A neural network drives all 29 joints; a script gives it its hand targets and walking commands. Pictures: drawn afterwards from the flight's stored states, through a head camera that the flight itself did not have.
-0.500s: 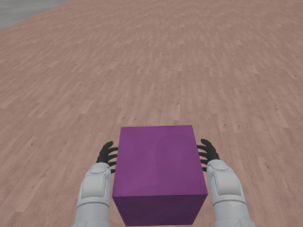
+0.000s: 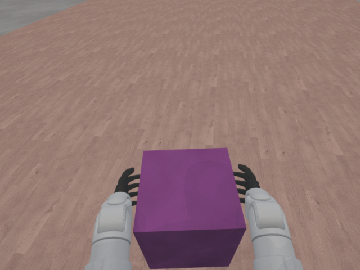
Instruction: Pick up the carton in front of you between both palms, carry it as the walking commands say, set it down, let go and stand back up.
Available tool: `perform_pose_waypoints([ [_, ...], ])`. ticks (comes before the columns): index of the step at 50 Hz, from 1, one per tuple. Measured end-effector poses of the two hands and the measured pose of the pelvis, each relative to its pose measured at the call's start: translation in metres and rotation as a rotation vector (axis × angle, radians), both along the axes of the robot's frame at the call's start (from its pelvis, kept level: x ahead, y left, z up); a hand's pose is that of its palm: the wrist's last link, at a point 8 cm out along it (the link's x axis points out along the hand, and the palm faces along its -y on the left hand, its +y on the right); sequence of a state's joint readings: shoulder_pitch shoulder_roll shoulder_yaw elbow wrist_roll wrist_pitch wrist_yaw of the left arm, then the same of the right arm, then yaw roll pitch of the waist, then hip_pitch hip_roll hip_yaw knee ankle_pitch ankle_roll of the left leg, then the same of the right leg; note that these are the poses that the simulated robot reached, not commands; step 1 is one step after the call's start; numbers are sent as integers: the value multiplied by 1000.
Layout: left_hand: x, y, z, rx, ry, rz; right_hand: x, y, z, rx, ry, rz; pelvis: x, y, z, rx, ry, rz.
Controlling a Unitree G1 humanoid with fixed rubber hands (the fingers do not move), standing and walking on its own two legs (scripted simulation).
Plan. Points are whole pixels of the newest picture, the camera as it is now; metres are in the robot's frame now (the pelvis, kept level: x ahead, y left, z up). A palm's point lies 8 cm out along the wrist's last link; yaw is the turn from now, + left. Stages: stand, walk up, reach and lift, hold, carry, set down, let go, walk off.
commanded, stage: set down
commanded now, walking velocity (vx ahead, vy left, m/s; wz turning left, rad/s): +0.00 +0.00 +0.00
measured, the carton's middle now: (187, 210) +0.30 +0.00 -0.04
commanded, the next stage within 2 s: none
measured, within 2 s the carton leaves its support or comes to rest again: neither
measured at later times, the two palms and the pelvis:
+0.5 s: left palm (147, 212) +0.34 +0.12 -0.12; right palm (249, 216) +0.32 -0.18 -0.13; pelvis -0.02 +0.02 -0.05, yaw -1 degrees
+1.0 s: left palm (160, 218) +0.40 +0.10 -0.26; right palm (245, 226) +0.36 -0.20 -0.26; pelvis -0.06 +0.01 -0.18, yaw +1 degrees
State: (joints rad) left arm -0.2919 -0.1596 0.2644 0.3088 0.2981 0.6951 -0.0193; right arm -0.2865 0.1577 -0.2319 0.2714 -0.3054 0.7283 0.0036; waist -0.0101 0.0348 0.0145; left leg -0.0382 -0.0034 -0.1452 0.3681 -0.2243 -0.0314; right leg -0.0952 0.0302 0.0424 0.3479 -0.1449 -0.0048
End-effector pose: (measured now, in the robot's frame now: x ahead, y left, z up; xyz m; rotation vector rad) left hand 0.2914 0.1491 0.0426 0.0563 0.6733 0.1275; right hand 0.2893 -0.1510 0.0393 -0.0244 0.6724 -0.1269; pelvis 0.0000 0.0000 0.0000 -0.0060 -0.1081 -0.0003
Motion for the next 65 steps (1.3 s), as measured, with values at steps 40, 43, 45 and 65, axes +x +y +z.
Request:
perform_pose_waypoints([
  [40, 86, -44, -241, -56, -19, -28, 62, -43, -243, 57, -21, -116, -50, 6, -130, 36, 753, -4],
  [43, 92, -47, -256, -52, -2, -40, 65, -45, -259, 52, -4, -124, -55, 5, -146, 37, 774, -2],
  [45, 96, -48, -267, -47, 6, -48, 66, -47, -270, 48, 5, -128, -58, 5, -156, 38, 789, -1],
  [65, 129, -70, -399, -48, 28, -121, 80, -66, -399, 20, 26, -181, -78, 16, -258, 37, 920, 13],
])
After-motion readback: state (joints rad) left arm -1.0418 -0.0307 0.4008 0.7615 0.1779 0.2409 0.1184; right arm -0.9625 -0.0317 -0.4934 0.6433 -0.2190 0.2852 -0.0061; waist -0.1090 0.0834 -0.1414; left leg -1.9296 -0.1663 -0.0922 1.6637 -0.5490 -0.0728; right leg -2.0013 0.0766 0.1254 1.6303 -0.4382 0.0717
